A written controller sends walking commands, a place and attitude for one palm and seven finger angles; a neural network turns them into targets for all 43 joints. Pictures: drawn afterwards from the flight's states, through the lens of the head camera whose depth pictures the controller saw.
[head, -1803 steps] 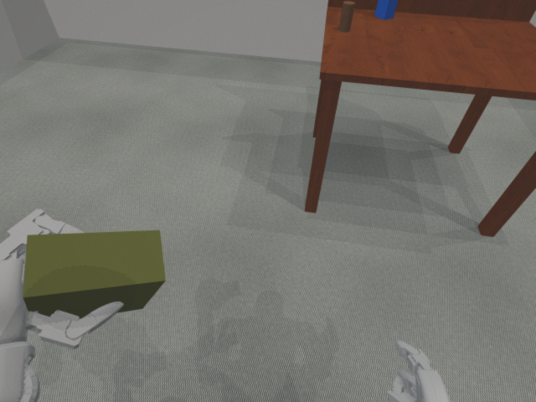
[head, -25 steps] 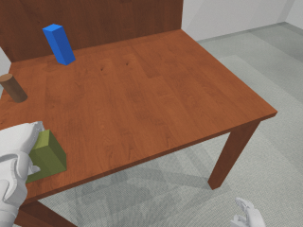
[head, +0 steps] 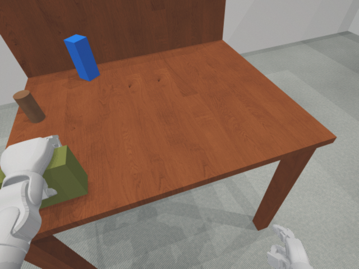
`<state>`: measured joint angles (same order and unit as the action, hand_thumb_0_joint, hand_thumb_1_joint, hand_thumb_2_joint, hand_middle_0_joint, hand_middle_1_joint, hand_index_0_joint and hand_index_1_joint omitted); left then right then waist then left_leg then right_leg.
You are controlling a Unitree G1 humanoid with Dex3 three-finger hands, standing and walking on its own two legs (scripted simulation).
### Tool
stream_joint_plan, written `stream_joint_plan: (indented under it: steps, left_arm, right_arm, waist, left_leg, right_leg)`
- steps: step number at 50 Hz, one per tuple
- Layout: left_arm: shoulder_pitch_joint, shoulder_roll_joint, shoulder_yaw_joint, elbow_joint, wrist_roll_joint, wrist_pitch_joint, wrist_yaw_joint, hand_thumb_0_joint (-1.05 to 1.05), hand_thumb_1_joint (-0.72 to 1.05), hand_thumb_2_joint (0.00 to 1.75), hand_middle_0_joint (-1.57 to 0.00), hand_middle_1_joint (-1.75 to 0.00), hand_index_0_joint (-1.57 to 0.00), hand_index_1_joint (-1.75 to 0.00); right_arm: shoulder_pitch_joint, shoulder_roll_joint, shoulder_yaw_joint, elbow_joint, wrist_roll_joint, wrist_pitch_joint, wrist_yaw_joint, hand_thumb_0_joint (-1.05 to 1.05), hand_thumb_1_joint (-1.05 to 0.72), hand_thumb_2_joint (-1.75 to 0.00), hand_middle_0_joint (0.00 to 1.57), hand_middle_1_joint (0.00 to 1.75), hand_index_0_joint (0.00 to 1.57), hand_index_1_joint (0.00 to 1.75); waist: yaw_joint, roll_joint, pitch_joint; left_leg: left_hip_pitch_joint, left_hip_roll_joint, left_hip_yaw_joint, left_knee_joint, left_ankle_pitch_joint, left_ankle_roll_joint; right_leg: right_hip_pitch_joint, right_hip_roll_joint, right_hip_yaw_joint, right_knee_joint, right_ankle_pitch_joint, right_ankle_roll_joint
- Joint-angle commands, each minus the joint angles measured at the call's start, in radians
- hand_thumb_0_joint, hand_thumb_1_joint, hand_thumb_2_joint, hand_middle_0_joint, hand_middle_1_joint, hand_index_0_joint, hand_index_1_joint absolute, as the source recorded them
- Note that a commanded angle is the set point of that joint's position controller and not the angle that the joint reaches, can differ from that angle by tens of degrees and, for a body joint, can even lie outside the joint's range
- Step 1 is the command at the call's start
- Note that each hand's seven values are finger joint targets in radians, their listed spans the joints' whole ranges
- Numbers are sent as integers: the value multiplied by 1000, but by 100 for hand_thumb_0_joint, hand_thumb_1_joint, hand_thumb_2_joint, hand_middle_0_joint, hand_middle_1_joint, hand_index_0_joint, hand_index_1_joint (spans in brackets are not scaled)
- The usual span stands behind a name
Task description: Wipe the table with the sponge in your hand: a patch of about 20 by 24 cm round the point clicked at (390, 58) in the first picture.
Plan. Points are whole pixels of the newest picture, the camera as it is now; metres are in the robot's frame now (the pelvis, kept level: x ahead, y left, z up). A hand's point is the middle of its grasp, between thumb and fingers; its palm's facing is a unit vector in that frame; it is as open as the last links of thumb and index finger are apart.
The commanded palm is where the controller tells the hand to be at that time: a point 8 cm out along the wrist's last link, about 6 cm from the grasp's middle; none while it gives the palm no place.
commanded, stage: lift the sponge slowly off the table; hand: left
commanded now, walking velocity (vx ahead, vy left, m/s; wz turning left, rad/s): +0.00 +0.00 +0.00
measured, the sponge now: (52, 183) +0.26 +0.35 +0.05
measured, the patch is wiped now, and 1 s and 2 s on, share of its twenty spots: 1.00 1.00 1.00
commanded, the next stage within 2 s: bring the sponge back beside the body in 1.24 s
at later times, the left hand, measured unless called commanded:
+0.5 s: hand (33, 159) +0.27 +0.35 +0.13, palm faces +0.00 -0.01 -1.00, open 10.0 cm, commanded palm +0.24 +0.35 +0.19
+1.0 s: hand (25, 149) +0.27 +0.36 +0.16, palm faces +0.05 -0.01 -1.00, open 10.0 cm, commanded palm +0.24 +0.36 +0.23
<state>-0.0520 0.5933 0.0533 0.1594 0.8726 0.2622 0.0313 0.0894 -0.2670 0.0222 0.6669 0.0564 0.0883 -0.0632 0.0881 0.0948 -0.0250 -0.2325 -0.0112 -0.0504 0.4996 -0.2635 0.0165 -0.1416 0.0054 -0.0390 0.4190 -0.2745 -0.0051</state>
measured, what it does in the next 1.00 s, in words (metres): stands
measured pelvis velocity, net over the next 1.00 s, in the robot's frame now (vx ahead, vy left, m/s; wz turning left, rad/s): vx -0.01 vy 0.00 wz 0.01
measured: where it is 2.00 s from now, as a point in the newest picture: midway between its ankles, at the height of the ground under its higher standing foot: outside the picture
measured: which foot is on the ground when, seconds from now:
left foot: down 0.00-1.00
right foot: down 0.00-1.00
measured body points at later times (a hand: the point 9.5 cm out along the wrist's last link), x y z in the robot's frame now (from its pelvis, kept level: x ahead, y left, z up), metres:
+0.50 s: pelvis +0.00 -0.01 +0.00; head +0.00 -0.04 +0.45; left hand +0.27 +0.35 +0.18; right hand +0.20 -0.24 -0.10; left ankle +0.00 +0.11 -0.74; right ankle -0.03 -0.12 -0.74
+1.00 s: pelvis -0.01 +0.00 +0.00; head -0.01 -0.03 +0.45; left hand +0.27 +0.35 +0.21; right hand +0.21 -0.23 -0.09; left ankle +0.00 +0.11 -0.74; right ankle -0.03 -0.12 -0.74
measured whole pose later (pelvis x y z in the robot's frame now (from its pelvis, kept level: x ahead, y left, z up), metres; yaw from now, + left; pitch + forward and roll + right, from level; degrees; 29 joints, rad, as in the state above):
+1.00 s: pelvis -0.01 +0.00 +0.00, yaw +1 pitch -2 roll -1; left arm -0.17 0.70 0.10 0.13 0.83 0.24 -0.12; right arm 0.09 -0.29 0.03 0.65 0.06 0.09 -0.07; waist 0.09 0.11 0.00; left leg -0.19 -0.01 -0.06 0.46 -0.23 0.01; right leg -0.10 0.00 -0.05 0.37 -0.24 -0.01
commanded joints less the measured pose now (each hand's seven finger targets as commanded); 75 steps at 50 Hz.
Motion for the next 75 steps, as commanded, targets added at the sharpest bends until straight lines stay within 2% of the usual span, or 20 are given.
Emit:
stream_joint_plan:
  steps: [1, 6, 12, 17, 22, 31, 32, 37, 42, 45, 47, 50, 53, 56, 57, 60, 62, 65, 67, 75]
  left_arm:
    - [-294, 317, 155, -192, 24, 24, 5, 0, 10, 130, -120, -160, -120, -160]
    - [-328, 321, 138, -202, 20, 6, -42, 0, 10, 130, -120, -160, -120, -160]
    - [-377, 409, 214, -221, 21, -39, -46, 0, 10, 130, -120, -160, -120, -160]
    - [-398, 425, 229, -185, 15, -47, -45, 0, 10, 130, -120, -160, -120, -160]
    - [-360, 429, 235, -177, -1, -39, -67, 0, 10, 130, -120, -160, -120, -160]
    - [-354, 460, 248, -147, -17, -50, -106, 0, 10, 130, -120, -160, -120, -160]
    - [-406, 477, 254, -183, -17, -59, -107, 0, 10, 130, -120, -160, -120, -160]
    - [-429, 515, 290, -195, -13, -79, -98, 0, 10, 130, -120, -160, -120, -160]
    - [-437, 477, 261, -232, -22, -66, -99, 0, 10, 130, -120, -160, -120, -160]
    - [-428, 429, 214, -212, -26, -40, -107, 0, 10, 130, -120, -160, -120, -160]
    - [-437, 464, 240, -229, -27, -22, -115, 0, 10, 130, -120, -160, -120, -160]
    - [-436, 438, 211, -201, -25, 2, -123, 0, 10, 130, -120, -160, -120, -160]
    - [-526, 445, 195, -249, -11, 15, -130, 0, 10, 130, -120, -160, -120, -160]
    - [-509, 447, 195, -198, -10, 26, -141, 0, 10, 130, -120, -160, -120, -160]
    - [-533, 452, 195, -239, -8, 30, -146, 0, 10, 130, -120, -160, -120, -160]
    - [-535, 413, 155, -192, 3, 39, -155, 0, 10, 130, -120, -160, -120, -160]
    - [-542, 414, 157, -239, 3, 40, -162, 0, 10, 130, -120, -160, -120, -160]
    - [-499, 412, 160, -224, 2, 39, -166, 0, 10, 130, -120, -160, -120, -160]
    - [-499, 457, 204, -272, 2, 36, -165, 0, 10, 130, -120, -160, -120, -160]
    - [-329, 398, 209, -385, -28, 34, -131, 0, 10, 130, -120, -160, -120, -160]
  right_arm:
    - [-155, -138, -41, -157, 5, -42, -9, 0, -90, -90, 20, 30, 20, 30]
    - [-156, -137, -34, -158, 5, -42, -17, 0, -90, -90, 20, 30, 20, 30]
    - [-164, -137, -26, -162, 2, -53, -25, 0, -90, -90, 20, 30, 20, 30]
    - [-165, -138, -28, -156, 3, -50, -25, 0, -90, -90, 20, 30, 20, 30]
    - [-166, -144, -32, -165, 4, -50, -18, 0, -90, -90, 20, 30, 20, 30]
    - [-134, -153, -36, -160, 5, -38, -21, 0, -90, -90, 20, 30, 20, 30]
    - [-164, -150, -27, -173, 9, -46, -22, 0, -90, -90, 20, 30, 20, 30]
    - [-157, -146, -31, -171, 6, -52, -24, 0, -90, -90, 20, 30, 20, 30]
    - [-169, -137, -27, -181, 7, -58, -19, 0, -90, -90, 20, 30, 20, 30]
    - [-148, -141, -33, -170, 5, -52, -15, 0, -90, -90, 20, 30, 20, 30]
    - [-178, -144, -25, -185, 8, -53, -14, 0, -90, -90, 20, 30, 20, 30]
    - [-162, -145, -27, -175, 6, -46, -12, 0, -90, -90, 20, 30, 20, 30]
    - [-180, -137, -15, -187, 9, -52, -12, 0, -90, -90, 20, 30, 20, 30]
    - [-169, -144, -19, -173, 8, -42, -11, 0, -90, -90, 20, 30, 20, 30]
    - [-202, -139, -9, -193, 12, -48, -10, 0, -90, -90, 20, 30, 20, 30]
    - [-172, -139, -11, -176, 8, -43, -7, 0, -90, -90, 20, 30, 20, 30]
    - [-202, -134, -6, -196, 13, -49, -3, 0, -90, -90, 20, 30, 20, 30]
    - [-176, -137, -12, -186, 6, -44, -2, 0, -90, -90, 20, 30, 20, 30]
    - [-199, -138, -7, -201, 7, -45, 0, 0, -90, -90, 20, 30, 20, 30]
    - [-190, -125, -16, -211, 0, -48, 13, 0, -90, -90, 20, 30, 20, 30]
  waist:
    - [-5, 1, -196]
    - [-20, -3, -174]
    - [-5, 25, -187]
    - [-1, 47, -188]
    - [5, 26, -233]
    - [-8, -41, -164]
    - [-7, 6, -172]
    - [2, 43, -199]
    - [5, 84, -224]
    - [-6, 49, -204]
    - [4, 43, -210]
    - [3, -1, -194]
    - [3, 16, -232]
    - [3, 3, -195]
    - [7, 38, -208]
    - [-3, 16, -200]
    - [3, 59, -216]
    - [2, 4, -221]
    - [14, 34, -239]
    - [33, 38, -243]
  left_leg:
    - [97, -27, 6, -69, 310, 33]
    - [110, -30, 10, -74, 287, 39]
    - [126, -33, 9, -80, 287, 38]
    - [120, -38, 15, -82, 286, 35]
    - [122, -39, 19, -69, 323, 38]
    - [86, -35, 21, -71, 278, 43]
    - [99, -35, 18, -75, 274, 42]
    - [116, -38, 17, -68, 293, 40]
    - [131, -34, 7, -80, 325, 34]
    - [123, -28, 7, -87, 324, 32]
    - [121, -27, 2, -97, 303, 31]
    - [110, -24, 2, -103, 308, 29]
    - [128, -26, -1, -112, 314, 27]
    - [121, -23, 0, -123, 294, 27]
    - [131, -24, -2, -125, 289, 27]
    - [125, -21, -2, -129, 296, 23]
    - [136, -20, -6, -130, 291, 24]
    - [134, -21, -1, -122, 312, 26]
    - [137, -20, -2, -121, 314, 28]
    - [137, -21, -2, -109, 358, 26]
  right_leg:
    - [56, 44, -18, -40, 275, -62]
    - [48, 42, -15, -57, 266, -58]
    - [72, 45, 3, -69, 261, -67]
    - [81, 41, 10, -76, 266, -66]
    - [118, 35, 15, -62, 337, -63]
    - [80, 29, 0, -66, 302, -47]
    - [81, 31, 17, -72, 289, -55]
    - [97, 31, 23, -71, 297, -61]
    - [106, 33, 7, -67, 303, -67]
    - [88, 31, -10, -71, 295, -61]
    - [97, 35, 1, -74, 275, -66]
    - [94, 30, -12, -76, 280, -61]
    - [103, 32, -13, -72, 259, -66]
    - [88, 34, -13, -90, 244, -64]
    - [95, 38, 1, -91, 237, -72]
    - [87, 35, -17, -92, 237, -68]
    - [92, 41, -4, -92, 223, -76]
    - [101, 34, -14, -87, 259, -68]
    - [117, 38, 4, -84, 263, -75]
    - [134, 33, -7, -65, 301, -70]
